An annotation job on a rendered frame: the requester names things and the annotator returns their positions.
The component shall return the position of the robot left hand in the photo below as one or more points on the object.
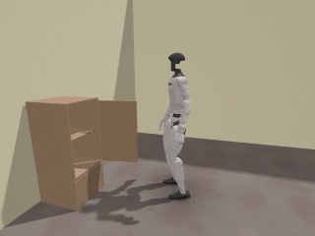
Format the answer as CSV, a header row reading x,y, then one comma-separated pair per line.
x,y
177,138

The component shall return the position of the robot right hand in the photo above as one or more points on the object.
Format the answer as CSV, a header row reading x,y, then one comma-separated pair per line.
x,y
163,120

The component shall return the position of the left robot thigh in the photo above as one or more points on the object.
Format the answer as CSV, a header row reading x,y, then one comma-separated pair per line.
x,y
172,154

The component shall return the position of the right robot forearm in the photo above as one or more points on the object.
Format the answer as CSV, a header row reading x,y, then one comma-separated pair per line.
x,y
168,112

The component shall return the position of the robot left upper arm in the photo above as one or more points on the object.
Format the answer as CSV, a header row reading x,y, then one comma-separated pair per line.
x,y
182,83

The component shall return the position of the left robot shin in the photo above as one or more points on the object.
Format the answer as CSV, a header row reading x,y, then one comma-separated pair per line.
x,y
178,174

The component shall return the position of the cupboard door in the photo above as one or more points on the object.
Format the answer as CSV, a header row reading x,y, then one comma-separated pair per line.
x,y
118,124

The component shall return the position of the left robot forearm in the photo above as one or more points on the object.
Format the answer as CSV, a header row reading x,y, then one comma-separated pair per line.
x,y
184,116

